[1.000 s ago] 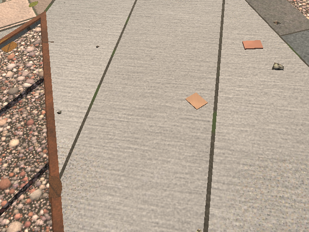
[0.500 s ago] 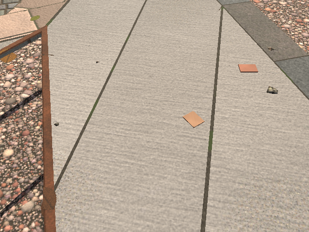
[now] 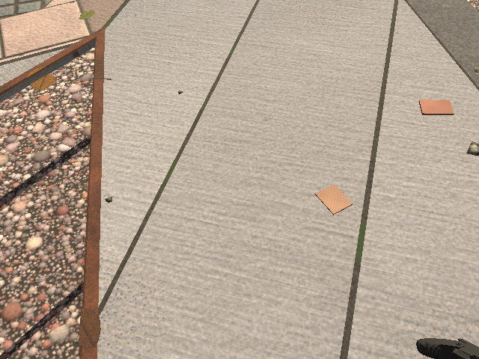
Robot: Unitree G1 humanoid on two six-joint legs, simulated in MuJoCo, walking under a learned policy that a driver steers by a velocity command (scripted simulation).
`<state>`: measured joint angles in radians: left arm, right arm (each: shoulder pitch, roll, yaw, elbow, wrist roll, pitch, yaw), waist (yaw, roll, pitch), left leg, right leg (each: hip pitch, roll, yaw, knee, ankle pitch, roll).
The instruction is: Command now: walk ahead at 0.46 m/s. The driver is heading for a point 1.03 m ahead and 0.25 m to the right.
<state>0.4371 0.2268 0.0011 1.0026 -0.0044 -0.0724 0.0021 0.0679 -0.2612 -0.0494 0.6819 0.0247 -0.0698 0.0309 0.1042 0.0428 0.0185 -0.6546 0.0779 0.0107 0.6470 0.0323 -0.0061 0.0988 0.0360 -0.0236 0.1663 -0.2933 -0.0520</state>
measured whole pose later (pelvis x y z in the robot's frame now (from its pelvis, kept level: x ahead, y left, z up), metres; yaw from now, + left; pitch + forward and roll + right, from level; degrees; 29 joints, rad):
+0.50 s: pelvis +0.29 +0.03 +0.00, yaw -12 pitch +0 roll +3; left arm 0.15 0.28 0.06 0.80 -0.02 -0.03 -0.01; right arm 0.31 -0.27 -0.07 0.88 -0.01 -0.11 0.00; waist -0.06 -0.04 0.03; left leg 0.01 -0.04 0.22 0.21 -0.23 0.03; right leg -0.71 -0.14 0.06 0.84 0.01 -0.01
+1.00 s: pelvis +0.56 -0.10 +0.00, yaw -29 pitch +2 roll +0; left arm 0.33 0.28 0.07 0.72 -0.02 -0.05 0.01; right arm 0.04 -0.29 -0.05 0.71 -0.01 -0.10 0.01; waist 0.06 0.04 0.04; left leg -0.66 0.08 -0.09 0.69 -0.02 -0.06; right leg -0.15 0.11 0.11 0.35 -0.22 -0.09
